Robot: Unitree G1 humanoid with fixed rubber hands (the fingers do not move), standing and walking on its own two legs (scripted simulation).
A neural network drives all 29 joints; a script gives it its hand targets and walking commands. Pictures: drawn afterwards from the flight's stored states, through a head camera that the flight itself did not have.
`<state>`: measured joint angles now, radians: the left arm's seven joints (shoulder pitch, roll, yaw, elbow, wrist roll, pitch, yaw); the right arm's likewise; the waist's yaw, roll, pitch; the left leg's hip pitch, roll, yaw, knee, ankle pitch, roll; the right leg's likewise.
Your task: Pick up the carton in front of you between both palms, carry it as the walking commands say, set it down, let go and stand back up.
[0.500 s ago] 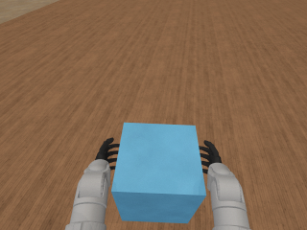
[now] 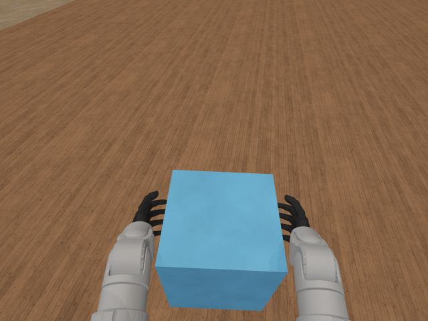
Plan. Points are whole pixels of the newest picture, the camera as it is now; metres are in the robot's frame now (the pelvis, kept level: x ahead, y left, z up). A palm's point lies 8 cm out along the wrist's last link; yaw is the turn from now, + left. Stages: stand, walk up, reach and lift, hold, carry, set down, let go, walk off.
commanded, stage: carry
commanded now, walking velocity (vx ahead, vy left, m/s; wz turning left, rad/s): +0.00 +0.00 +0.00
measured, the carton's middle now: (219, 243) +0.31 +0.00 -0.04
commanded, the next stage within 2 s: hold in 0.30 s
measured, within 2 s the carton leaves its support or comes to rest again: neither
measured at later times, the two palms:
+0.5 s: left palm (129, 239) +0.27 +0.17 +0.05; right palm (291, 236) +0.28 -0.13 +0.05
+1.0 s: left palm (132, 245) +0.25 +0.16 +0.06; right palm (295, 228) +0.29 -0.14 +0.06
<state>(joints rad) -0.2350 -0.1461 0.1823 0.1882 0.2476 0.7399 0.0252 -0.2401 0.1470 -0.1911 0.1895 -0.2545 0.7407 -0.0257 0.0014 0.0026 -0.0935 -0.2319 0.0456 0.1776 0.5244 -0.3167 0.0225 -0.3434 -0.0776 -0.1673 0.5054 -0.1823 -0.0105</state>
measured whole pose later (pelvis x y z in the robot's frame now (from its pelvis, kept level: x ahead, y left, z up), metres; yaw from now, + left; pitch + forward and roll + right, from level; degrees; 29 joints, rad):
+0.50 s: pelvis -0.01 +0.00 +0.01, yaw +4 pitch -6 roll +0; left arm -0.24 -0.15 0.19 0.23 0.27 0.71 0.01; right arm -0.23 0.14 -0.19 0.19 -0.27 0.73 -0.02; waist 0.00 0.01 0.04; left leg -0.06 -0.01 0.05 0.40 -0.24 0.03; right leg -0.14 -0.02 -0.01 0.37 -0.13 0.02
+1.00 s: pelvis -0.02 -0.04 +0.01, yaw +9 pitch -8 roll +0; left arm -0.33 -0.17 0.29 0.36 0.32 0.69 -0.02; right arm -0.33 0.17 -0.28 0.32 -0.33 0.73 0.00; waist 0.00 0.03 0.01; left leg -0.05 -0.01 -0.08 0.42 -0.23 -0.01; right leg -0.10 0.03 0.00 0.40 -0.15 -0.03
